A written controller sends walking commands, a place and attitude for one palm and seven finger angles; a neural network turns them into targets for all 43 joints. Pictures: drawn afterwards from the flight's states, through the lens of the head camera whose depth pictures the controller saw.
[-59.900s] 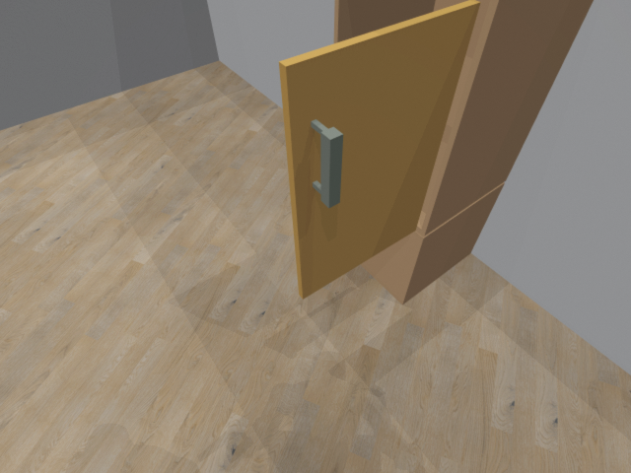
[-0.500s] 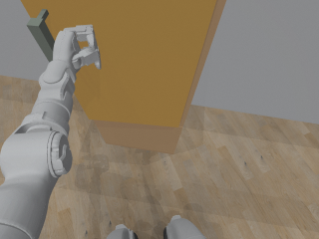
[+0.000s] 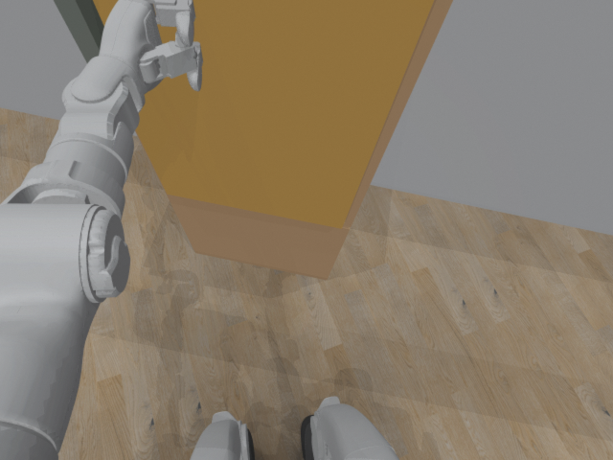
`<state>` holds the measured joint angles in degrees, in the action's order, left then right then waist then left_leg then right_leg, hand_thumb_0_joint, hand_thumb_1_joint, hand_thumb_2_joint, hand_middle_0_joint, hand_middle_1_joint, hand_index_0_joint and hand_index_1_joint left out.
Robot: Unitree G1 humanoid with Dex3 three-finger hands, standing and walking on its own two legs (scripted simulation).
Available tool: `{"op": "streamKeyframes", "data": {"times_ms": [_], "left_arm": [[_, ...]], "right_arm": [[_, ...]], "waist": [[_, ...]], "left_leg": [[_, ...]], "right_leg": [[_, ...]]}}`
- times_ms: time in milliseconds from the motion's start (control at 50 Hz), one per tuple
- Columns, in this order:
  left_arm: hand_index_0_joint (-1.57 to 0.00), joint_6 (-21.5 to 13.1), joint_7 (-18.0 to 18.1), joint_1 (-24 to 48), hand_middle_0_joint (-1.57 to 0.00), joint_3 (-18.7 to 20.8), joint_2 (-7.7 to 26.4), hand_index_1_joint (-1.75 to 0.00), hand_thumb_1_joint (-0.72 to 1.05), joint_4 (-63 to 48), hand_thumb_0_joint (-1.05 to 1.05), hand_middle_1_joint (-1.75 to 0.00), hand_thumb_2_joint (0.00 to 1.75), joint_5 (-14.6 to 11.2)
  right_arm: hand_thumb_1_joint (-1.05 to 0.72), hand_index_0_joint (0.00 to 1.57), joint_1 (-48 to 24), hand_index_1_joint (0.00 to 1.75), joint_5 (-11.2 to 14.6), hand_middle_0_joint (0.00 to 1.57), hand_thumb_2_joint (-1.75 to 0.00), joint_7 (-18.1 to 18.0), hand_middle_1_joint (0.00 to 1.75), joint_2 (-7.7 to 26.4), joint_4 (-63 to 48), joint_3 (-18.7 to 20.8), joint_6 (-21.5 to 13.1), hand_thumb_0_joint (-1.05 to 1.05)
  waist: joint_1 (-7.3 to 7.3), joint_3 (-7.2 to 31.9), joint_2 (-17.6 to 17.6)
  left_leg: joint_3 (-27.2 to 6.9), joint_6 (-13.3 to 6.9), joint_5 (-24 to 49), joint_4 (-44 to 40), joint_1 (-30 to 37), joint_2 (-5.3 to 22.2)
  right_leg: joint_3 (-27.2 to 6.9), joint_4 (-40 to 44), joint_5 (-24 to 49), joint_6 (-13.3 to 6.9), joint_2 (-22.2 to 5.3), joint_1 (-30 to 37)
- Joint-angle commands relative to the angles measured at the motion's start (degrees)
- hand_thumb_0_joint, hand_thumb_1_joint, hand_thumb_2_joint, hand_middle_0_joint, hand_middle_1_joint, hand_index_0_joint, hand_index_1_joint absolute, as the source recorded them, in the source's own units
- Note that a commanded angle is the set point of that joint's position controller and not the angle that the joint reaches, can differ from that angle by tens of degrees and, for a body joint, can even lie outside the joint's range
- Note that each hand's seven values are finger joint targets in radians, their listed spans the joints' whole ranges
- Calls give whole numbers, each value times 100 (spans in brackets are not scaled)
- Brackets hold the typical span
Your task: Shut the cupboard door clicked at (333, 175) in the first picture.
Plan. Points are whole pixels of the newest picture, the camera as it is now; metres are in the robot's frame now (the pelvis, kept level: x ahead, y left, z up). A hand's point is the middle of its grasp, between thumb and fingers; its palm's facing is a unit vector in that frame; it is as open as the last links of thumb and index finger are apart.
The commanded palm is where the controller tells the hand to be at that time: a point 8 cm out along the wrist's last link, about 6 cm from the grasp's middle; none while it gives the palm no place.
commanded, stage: pull the fist back off the door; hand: left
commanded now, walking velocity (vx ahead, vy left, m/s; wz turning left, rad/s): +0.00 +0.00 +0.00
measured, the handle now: (100, 28) +0.61 +0.15 +0.14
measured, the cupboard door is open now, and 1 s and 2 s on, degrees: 1 0 0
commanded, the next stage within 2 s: draw the hand back to the body in 0.92 s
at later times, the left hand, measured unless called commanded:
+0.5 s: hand (216, 51) +0.56 +0.02 +0.14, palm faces +0.10 -0.99 -0.03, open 3.2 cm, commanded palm +0.53 +0.07 +0.14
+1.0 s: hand (220, 100) +0.50 +0.02 +0.14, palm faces +0.09 -1.00 -0.01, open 3.1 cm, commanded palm +0.47 +0.07 +0.14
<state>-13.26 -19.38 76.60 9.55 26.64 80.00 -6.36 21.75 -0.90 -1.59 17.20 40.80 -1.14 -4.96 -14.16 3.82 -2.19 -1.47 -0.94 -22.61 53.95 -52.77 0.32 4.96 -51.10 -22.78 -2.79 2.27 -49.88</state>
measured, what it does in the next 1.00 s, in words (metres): stands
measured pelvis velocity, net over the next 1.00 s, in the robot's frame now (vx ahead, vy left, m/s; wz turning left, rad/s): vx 0.03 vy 0.00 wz -0.02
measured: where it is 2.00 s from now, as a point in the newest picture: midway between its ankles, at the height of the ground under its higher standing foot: outside the picture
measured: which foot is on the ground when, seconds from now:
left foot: down 0.00-1.00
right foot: down 0.00-1.00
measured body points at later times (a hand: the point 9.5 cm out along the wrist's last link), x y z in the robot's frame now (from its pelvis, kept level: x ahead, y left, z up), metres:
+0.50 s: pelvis -0.01 +0.01 +0.00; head +0.11 +0.00 +0.43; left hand +0.55 +0.08 +0.14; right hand -0.09 -0.23 -0.11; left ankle +0.02 +0.11 -0.68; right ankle +0.01 -0.09 -0.68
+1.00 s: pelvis +0.03 +0.00 +0.03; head +0.09 -0.02 +0.47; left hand +0.48 +0.08 +0.14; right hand +0.08 -0.26 -0.10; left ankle +0.02 +0.11 -0.68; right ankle +0.01 -0.09 -0.68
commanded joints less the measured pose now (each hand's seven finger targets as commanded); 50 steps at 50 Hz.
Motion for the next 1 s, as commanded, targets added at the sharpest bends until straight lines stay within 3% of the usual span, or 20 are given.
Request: {"op": "streamKeyframes", "data": {"times_ms": [0, 20, 40, 100, 160, 200, 260, 300, 400, 480, 560, 580, 600, 620, 700, 720, 760, 840, 940, 980], "left_arm": [[-130, -352, -70, 3970, -130, -187, 122, -150, 90, -1429, 0, -150, 90, -31], [-130, -332, -55, 4027, -130, -185, 118, -150, 90, -1409, 0, -150, 90, -35], [-130, -157, 1161, 4125, -130, 955, 239, -150, 90, -1281, 0, -150, 90, -399], [-130, -148, 2796, 3968, -130, 788, -460, -150, 90, -1320, 0, -150, 90, 81], [-130, -397, 4085, 4164, -130, 739, -762, -150, 90, -1379, 0, -150, 90, 697], [-130, -670, 4400, 4337, -130, 608, -433, -150, 90, -1368, 0, -150, 90, 1300], [-130, -916, 4294, 4232, -130, 415, -131, -150, 90, -1226, 0, -150, 90, 1750], [-130, -873, 4062, 3997, -130, 435, -46, -150, 90, -1025, 0, -150, 90, 1613], [-130, -736, 3693, 3321, -130, 646, -23, -150, 90, -1041, 0, -150, 90, 1058], [-130, -901, 3581, 2500, -130, 531, -481, -150, 90, -1269, 0, -150, 90, 799], [-130, -1042, 3677, 2006, -130, 493, -744, -150, 90, -1626, 0, -150, 90, 779], [-130, -1092, 3722, 1835, -130, 683, -543, -150, 90, -1731, 0, -150, 90, 793], [-130, -1141, 3744, 1808, -130, 587, -676, -150, 90, -1975, 0, -150, 90, 793], [-130, -1192, 3778, 1541, -130, 724, -597, -150, 90, -2158, 0, -150, 90, 812], [-130, -1277, 3778, 786, -130, 444, -973, -150, 90, -2984, 0, -150, 90, 864], [-130, -1242, 3755, 667, -130, 139, -1353, -150, 90, -3274, 0, -150, 90, 821], [-130, -1109, 3749, 93, -130, 115, -1430, -150, 90, -3712, 0, -150, 90, 743], [-130, -744, 3701, -543, -130, -253, -1838, -150, 90, -4305, 0, -150, 90, 573], [-130, -594, 3739, -50, -130, -583, -2090, -150, 90, -4502, 0, -150, 90, 541], [-130, -603, 3744, -65, -130, -518, -2010, -150, 90, -4401, 0, -150, 90, 555]], "right_arm": [[-90, 20, 1322, 30, 21, 20, -90, -63, 30, 993, 44, 335, -113, 0], [-90, 20, 1340, 30, 21, 20, -90, -65, 30, 1007, 70, 344, -144, 0], [-90, 20, 1491, 30, -29, 20, -90, 20, 30, 776, -55, 283, -151, 0], [-90, 20, 1686, 30, -255, 20, -90, 309, 30, 764, -59, 372, -160, 0], [-90, 20, 1660, 30, -480, 20, -90, 584, 30, 704, -36, 403, -112, 0], [-90, 20, 1737, 30, -588, 20, -90, 708, 30, 763, 12, 435, -83, 0], [-90, 20, 1752, 30, -597, 20, -90, 801, 30, 788, -37, 469, -32, 0], [-90, 20, 1722, 30, -514, 20, -90, 776, 30, 828, -117, 461, 21, 0], [-90, 20, 1688, 30, -375, 20, -90, 682, 30, 826, -295, 421, 63, 0], [-90, 20, 1669, 30, -349, 20, -90, 681, 30, 763, -358, 450, 50, 0], [-90, 20, 1631, 30, -351, 20, -90, 713, 30, 724, -377, 518, 97, 0], [-90, 20, 1643, 30, -349, 20, -90, 702, 30, 740, -384, 528, 124, 0], [-90, 20, 1611, 30, -350, 20, -90, 713, 30, 705, -426, 535, 146, 0], [-90, 20, 1576, 30, -354, 20, -90, 713, 30, 686, -456, 565, 175, 0], [-90, 20, 1408, 30, -319, 20, -90, 714, 30, 601, -600, 623, 289, 0], [-90, 20, 1319, 30, -303, 20, -90, 726, 30, 563, -647, 632, 301, 0], [-90, 20, 1212, 30, -261, 20, -90, 704, 30, 544, -707, 660, 349, 0], [-90, 20, 911, 30, -155, 20, -90, 628, 30, 466, -783, 650, 409, 0], [-90, 20, 558, 30, -114, 20, -90, 482, 30, 358, -694, 585, 409, 0], [-90, 20, 475, 30, -114, 20, -90, 441, 30, 344, -669, 565, 396, 0]], "waist": [[-677, 3043, -780], [-713, 3046, -803], [-467, 3123, -946], [-626, 3062, -383], [-615, 2908, -559], [-704, 2956, -675], [-653, 3043, -815], [-629, 3028, -624], [-375, 3015, -233], [-130, 2907, -122], [0, 2700, 68], [126, 2771, -23], [132, 2848, -37], [282, 2983, -67], [478, 3140, -41], [442, 3148, -76], [586, 3175, 25], [616, 2730, 355], [473, 2348, 458], [533, 2361, 383]], "left_leg": [[-420, -230, 1864, -134, 2941, -4], [-422, -232, 1833, -86, 2955, 22], [-473, -108, 1475, -123, 2454, 73], [-574, -81, 1241, -236, 2307, 102], [-488, -53, 807, -196, 2012, 39], [-467, -59, 732, -179, 1985, 31], [-381, -71, 623, -202, 1935, -14], [-380, -87, 497, -322, 1907, -24], [-260, -112, 362, -651, 1842, -41], [-169, -81, 630, -793, 2060, -37], [-56, -85, 903, -847, 2146, -47], [-45, -73, 1065, -861, 2242, -50], [1, -74, 1257, -875, 2341, -63], [38, -60, 1488, -861, 2441, -68], [111, -39, 2224, -881, 2858, -73], [144, -48, 2384, -883, 3016, -79], [176, -43, 2696, -926, 3161, -72], [240, -71, 2801, -1055, 3215, -75], [244, -94, 2432, -1096, 3240, -121], [234, -80, 2425, -1098, 3293, -133]], "right_leg": [[-360, 599, 1470, 163, 115, -50], [-362, 576, 1412, 173, 113, -182], [-416, 665, 1237, 185, 62, 20], [-299, 599, 987, 299, 66, -106], [-272, 566, 662, 305, 46, -334], [-279, 493, 568, 287, 27, -444], [-348, 493, 524, 225, 9, -276], [-375, 605, 497, 216, 22, -46], [-409, 879, 526, 234, 53, 666], [-356, 979, 745, 210, 93, 942], [-344, 1048, 1028, 218, 106, 1128], [-342, 1016, 1157, 189, 104, 1235], [-356, 1007, 1404, 201, 100, 1349], [-350, 965, 1641, 184, 99, 1510], [-323, 893, 2446, 170, 114, 1900], [-320, 920, 2631, 182, 123, 1942], [-323, 946, 2990, 174, 125, 2238], [-338, 1107, 3386, 218, 102, 2508], [-409, 1202, 3298, 269, 19, 2462], [-412, 1174, 3251, 245, -8, 2463]]}}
